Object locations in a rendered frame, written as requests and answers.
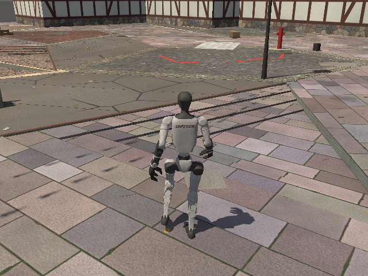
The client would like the robot right hand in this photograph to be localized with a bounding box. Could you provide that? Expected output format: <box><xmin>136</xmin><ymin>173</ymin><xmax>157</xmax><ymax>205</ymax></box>
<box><xmin>200</xmin><ymin>149</ymin><xmax>213</xmax><ymax>159</ymax></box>

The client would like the left robot upper arm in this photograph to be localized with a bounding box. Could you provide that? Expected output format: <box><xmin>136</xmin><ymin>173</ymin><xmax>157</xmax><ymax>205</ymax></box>
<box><xmin>158</xmin><ymin>116</ymin><xmax>173</xmax><ymax>149</ymax></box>

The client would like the robot left hand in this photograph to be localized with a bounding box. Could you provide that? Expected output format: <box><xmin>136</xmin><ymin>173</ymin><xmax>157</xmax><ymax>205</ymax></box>
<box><xmin>149</xmin><ymin>166</ymin><xmax>162</xmax><ymax>181</ymax></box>

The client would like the robot right forearm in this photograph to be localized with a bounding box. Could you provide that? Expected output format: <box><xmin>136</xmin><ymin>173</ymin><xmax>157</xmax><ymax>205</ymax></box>
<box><xmin>205</xmin><ymin>138</ymin><xmax>213</xmax><ymax>154</ymax></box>

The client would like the robot left forearm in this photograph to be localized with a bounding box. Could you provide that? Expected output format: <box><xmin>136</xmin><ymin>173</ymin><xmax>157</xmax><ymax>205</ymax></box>
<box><xmin>150</xmin><ymin>140</ymin><xmax>163</xmax><ymax>168</ymax></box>

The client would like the right robot upper arm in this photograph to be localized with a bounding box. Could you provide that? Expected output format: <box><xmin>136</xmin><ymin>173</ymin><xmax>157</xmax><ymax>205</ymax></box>
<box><xmin>197</xmin><ymin>116</ymin><xmax>212</xmax><ymax>147</ymax></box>

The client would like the right robot thigh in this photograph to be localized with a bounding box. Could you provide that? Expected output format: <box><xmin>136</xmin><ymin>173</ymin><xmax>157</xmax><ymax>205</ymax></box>
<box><xmin>187</xmin><ymin>161</ymin><xmax>204</xmax><ymax>203</ymax></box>

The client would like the robot left shin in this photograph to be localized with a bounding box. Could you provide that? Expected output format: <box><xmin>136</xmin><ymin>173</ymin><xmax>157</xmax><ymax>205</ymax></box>
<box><xmin>163</xmin><ymin>179</ymin><xmax>172</xmax><ymax>218</ymax></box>

